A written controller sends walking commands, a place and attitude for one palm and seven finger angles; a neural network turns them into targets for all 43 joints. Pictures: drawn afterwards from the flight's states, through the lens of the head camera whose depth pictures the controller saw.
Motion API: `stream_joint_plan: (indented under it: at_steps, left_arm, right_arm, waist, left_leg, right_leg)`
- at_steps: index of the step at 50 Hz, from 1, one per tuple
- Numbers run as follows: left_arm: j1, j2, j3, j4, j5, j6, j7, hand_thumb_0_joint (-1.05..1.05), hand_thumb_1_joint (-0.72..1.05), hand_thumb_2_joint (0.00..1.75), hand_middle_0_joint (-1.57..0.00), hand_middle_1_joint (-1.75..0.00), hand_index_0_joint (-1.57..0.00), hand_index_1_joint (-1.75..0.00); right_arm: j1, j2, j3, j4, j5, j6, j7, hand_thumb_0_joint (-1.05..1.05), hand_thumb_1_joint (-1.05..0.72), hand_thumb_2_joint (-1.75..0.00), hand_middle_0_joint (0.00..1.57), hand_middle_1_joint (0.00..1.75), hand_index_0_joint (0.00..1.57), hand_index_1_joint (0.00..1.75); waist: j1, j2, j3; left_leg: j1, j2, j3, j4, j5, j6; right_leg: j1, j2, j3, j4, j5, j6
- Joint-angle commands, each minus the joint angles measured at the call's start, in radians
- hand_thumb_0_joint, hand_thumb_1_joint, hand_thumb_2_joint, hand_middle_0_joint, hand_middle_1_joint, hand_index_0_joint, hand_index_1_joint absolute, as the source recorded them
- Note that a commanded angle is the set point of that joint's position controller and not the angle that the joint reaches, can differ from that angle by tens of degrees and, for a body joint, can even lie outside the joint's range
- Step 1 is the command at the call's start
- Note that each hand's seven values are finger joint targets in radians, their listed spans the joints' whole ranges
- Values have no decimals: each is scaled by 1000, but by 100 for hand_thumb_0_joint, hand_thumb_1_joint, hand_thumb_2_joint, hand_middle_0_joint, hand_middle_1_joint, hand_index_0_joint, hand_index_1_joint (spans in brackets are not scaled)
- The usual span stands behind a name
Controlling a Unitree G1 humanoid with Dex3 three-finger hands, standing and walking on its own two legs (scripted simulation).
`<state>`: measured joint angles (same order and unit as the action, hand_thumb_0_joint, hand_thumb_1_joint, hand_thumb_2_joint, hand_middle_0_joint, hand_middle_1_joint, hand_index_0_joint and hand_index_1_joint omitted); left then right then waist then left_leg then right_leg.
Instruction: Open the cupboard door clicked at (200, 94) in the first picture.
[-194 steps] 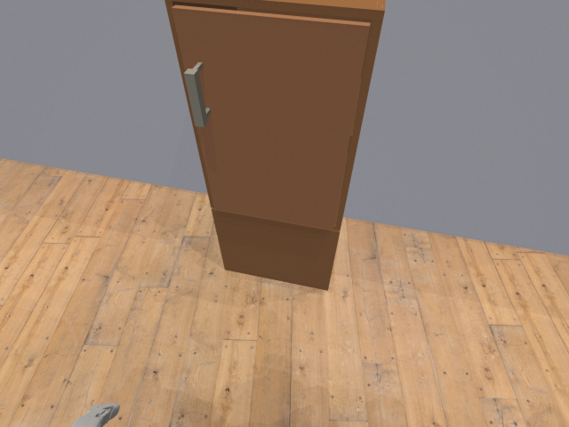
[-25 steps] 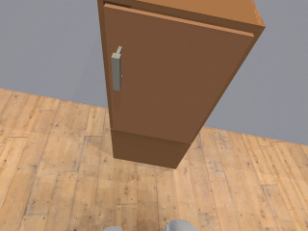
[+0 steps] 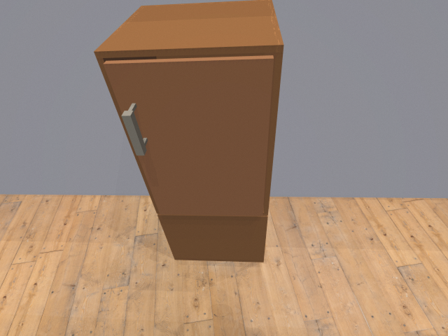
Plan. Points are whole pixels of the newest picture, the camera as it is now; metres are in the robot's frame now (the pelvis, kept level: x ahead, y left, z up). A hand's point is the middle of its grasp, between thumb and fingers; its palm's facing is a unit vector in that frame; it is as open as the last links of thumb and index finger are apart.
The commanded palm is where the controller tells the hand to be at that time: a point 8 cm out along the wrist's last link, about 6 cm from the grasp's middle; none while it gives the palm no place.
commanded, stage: come to a stop and stand still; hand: left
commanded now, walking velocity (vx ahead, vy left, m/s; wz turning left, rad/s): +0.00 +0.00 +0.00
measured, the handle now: (137, 129) +0.61 +0.26 +0.06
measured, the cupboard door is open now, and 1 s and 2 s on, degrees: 0 0 0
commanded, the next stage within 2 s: look again from close up in 0.44 s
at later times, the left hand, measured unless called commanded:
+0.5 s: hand out of the picture -0.05 +0.10 -0.18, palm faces +0.09 -0.99 -0.12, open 7.4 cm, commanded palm none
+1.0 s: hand out of the picture -0.01 +0.20 -0.18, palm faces +0.01 -0.98 -0.22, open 7.4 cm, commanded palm none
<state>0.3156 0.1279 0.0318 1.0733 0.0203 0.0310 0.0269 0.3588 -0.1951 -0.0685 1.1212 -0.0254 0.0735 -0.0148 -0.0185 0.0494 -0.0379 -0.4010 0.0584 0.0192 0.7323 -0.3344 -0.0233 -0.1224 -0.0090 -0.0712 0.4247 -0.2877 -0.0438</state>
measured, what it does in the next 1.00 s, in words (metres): steps on the spot: left foot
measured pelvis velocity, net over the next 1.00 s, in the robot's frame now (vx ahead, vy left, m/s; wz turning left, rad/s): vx -0.03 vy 0.02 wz -0.02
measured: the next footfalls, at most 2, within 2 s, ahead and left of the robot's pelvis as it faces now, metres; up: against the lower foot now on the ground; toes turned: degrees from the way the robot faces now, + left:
left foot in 0.24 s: -0.01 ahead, +0.11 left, +0.00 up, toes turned +2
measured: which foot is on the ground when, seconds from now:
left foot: up 0.00-0.22, down 0.24-1.00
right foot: down 0.00-1.00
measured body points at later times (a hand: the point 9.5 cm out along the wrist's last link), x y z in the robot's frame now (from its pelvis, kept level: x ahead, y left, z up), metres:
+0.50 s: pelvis -0.01 -0.03 +0.00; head -0.01 -0.03 +0.45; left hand -0.05 +0.16 -0.17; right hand -0.01 -0.25 -0.16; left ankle -0.04 +0.11 -0.74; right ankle -0.03 -0.08 -0.74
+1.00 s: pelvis -0.03 +0.02 -0.01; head -0.03 +0.01 +0.44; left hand -0.01 +0.25 -0.16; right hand -0.07 -0.17 -0.17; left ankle -0.05 +0.10 -0.74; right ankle -0.03 -0.08 -0.74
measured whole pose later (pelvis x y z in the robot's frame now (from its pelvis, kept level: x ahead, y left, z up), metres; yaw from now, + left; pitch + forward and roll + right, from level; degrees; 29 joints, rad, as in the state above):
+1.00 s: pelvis -0.03 +0.02 -0.01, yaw -1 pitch -1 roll +0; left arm 0.27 0.15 0.00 1.08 0.01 -0.01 0.04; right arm 0.37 -0.10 0.03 1.11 -0.02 -0.03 -0.02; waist -0.01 0.02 0.01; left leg -0.16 -0.04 0.08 0.46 -0.28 0.05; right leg -0.22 -0.01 -0.05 0.50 -0.27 -0.02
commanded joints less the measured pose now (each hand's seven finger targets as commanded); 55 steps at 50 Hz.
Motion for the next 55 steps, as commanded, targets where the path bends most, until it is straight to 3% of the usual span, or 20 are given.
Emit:
stream_joint_plan:
  at_steps: [1, 6, 8, 10, 12, 14, 16, 19, 26, 27, 28, 29, 30, 31, 33, 35, 37, 38, 43, 55]
  left_arm:
    - [-34, 95, 1, -35, -7, -46, 7, 0, 90, 90, -20, -30, -20, -30]
    - [84, 87, 2, 16, -6, -54, 12, 0, 90, 90, -20, -30, -20, -30]
    - [94, 90, 5, 30, -6, -56, 15, 0, 90, 90, -20, -30, -20, -30]
    - [84, 81, 2, 44, -14, -59, 17, 0, 90, 90, -20, -30, -20, -30]
    - [87, 51, -3, 51, -23, -58, 18, 0, 90, 90, -20, -30, -20, -30]
    - [87, 44, -4, 58, -20, -56, 21, 0, 90, 90, -20, -30, -20, -30]
    - [80, 64, -3, 72, -18, -48, 19, 0, 90, 90, -20, -30, -20, -30]
    - [81, 61, -8, 86, -17, -49, 17, 0, 90, 90, -20, -30, -20, -30]
    - [81, 55, -12, 90, -14, -44, 13, 0, 90, 90, -20, -30, -20, -30]
    - [149, 111, -6, 90, 4, -86, 59, 0, 90, 90, -20, -30, -20, -30]
    - [146, 141, 4, 46, 5, -94, 57, 0, 90, 90, -20, -30, -20, -30]
    - [103, 127, 2, 28, 3, -93, 51, 0, 90, 90, -20, -30, -20, -30]
    - [95, 123, -2, 24, 3, -91, 46, 0, 90, 90, -20, -30, -20, -30]
    - [58, 119, -5, 4, -1, -90, 39, 0, 90, 90, -20, -30, -20, -30]
    - [34, 102, -9, -13, -2, -84, 31, 0, 90, 90, -20, -30, -20, -30]
    - [21, 81, -13, -23, -7, -76, 26, 0, 90, 90, -20, -30, -20, -30]
    - [12, 85, -17, -21, -10, -66, 18, 0, 90, 90, -20, -30, -20, -30]
    - [25, 86, -18, -19, -10, -63, 15, 0, 90, 90, -20, -30, -20, -30]
    - [42, 84, -25, -11, -11, -57, 8, 0, 90, 90, -20, -30, -20, -30]
    - [43, 78, -29, 8, -9, -52, 8, 0, 90, 90, -20, -30, -20, -30]
  right_arm:
    - [33, -3, 7, -27, 4, -34, 1, 0, -90, -90, 20, 30, 20, 30]
    - [-39, 7, 18, -30, 9, -49, -22, 0, -90, -90, 20, 30, 20, 30]
    - [-40, 19, 27, -24, 14, -57, -30, 0, -90, -90, 20, 30, 20, 30]
    - [-4, 28, 34, 0, 18, -67, -39, 0, -90, -90, 20, 30, 20, 30]
    - [19, 12, 38, 23, 19, -81, -49, 0, -90, -90, 20, 30, 20, 30]
    - [11, 6, 40, 33, 17, -81, -58, 0, -90, -90, 20, 30, 20, 30]
    - [-20, 20, 48, 40, 19, -81, -57, 0, -90, -90, 20, 30, 20, 30]
    - [-18, 21, 52, 39, 17, -77, -57, 0, -90, -90, 20, 30, 20, 30]
    - [-13, 13, 58, 34, 11, -73, -50, 0, -90, -90, 20, 30, 20, 30]
    - [-90, -39, 47, -33, 25, -96, -26, 0, -90, -90, 20, 30, 20, 30]
    - [-21, 10, 47, -74, 22, -79, -28, 0, -90, -90, 20, 30, 20, 30]
    - [-8, 2, 42, -73, 20, -81, -28, 0, -90, -90, 20, 30, 20, 30]
    - [-2, 23, 48, -75, 25, -84, -23, 0, -90, -90, 20, 30, 20, 30]
    - [17, 30, 52, -79, 22, -82, -15, 0, -90, -90, 20, 30, 20, 30]
    - [45, 18, 55, -78, 12, -85, -9, 0, -90, -90, 20, 30, 20, 30]
    - [62, -4, 58, -82, 5, -90, -9, 0, -90, -90, 20, 30, 20, 30]
    - [48, -8, 66, -78, 3, -100, -12, 0, -90, -90, 20, 30, 20, 30]
    - [39, -11, 71, -82, 3, -104, -14, 0, -90, -90, 20, 30, 20, 30]
    - [46, -30, 77, -74, 6, -114, -19, 0, -90, -90, 20, 30, 20, 30]
    - [51, -22, 78, -34, 9, -117, -23, 0, -90, -90, 20, 30, 20, 30]
  waist:
    - [-25, -186, 221]
    - [36, -181, 147]
    - [36, -149, 91]
    - [17, -134, 41]
    - [15, -74, 17]
    - [18, -48, 21]
    - [25, 39, 47]
    - [20, -16, 87]
    - [23, -49, 165]
    - [49, -141, 195]
    - [1, -135, 106]
    - [-11, -35, 72]
    - [-10, -34, 16]
    - [-18, -21, -8]
    - [-23, -109, 33]
    - [-18, -98, 111]
    - [2, 46, 166]
    - [16, 50, 167]
    - [34, -46, 146]
    - [28, -39, 124]
  left_leg:
    - [-17, 6, -4, 116, 40, -2]
    - [3, 17, 5, -45, -59, -8]
    - [65, 16, -2, -148, -56, -2]
    - [174, 13, -10, -297, 74, 7]
    - [293, 55, -36, -348, 298, 33]
    - [311, 71, -25, -315, 330, 38]
    - [298, 64, -21, -330, 352, 34]
    - [269, 61, -20, -368, 267, 27]
    - [250, 49, -22, -398, 175, 33]
    - [110, 9, 66, -151, 39, -3]
    - [93, -19, -4, -78, -62, 24]
    - [101, -9, -6, -71, -61, 37]
    - [136, 6, -9, -99, -32, 33]
    - [181, 1, 0, -139, 6, 31]
    - [221, -2, -4, -219, 57, 34]
    - [188, 28, -44, -278, 74, 53]
    - [119, 47, -94, -357, 95, 69]
    - [89, 57, -109, -386, 101, 76]
    - [74, 58, -124, -431, 79, 87]
    - [142, 51, -105, -430, 135, 93]
  right_leg:
    - [-220, -171, 135, -270, -27, -50]
    - [-20, -215, 197, -173, 327, -90]
    - [25, -218, 215, -135, 433, -94]
    - [36, -192, 199, -92, 503, -48]
    - [-6, -133, 157, -86, 490, 26]
    - [-14, -114, 150, -105, 477, 60]
    - [-2, -117, 134, -101, 458, 57]
    - [6, -115, 134, -130, 387, 49]
    - [-51, -106, 151, -193, 150, 39]
    - [-43, -162, 218, -136, 832, 163]
    - [40, -215, 242, -101, 930, 152]
    - [43, -214, 202, -85, 855, 86]
    - [15, -202, 190, -98, 589, -9]
    - [-10, -181, 163, -105, 365, -58]
    - [-110, -152, 168, -119, 84, -63]
    - [-178, -112, 165, -122, -77, -43]
    - [-151, -78, 133, -59, -28, -29]
    - [-113, -64, 116, -32, 14, -23]
    - [-54, -64, 104, 1, 55, -12]
    - [-71, -79, 104, 16, 97, -5]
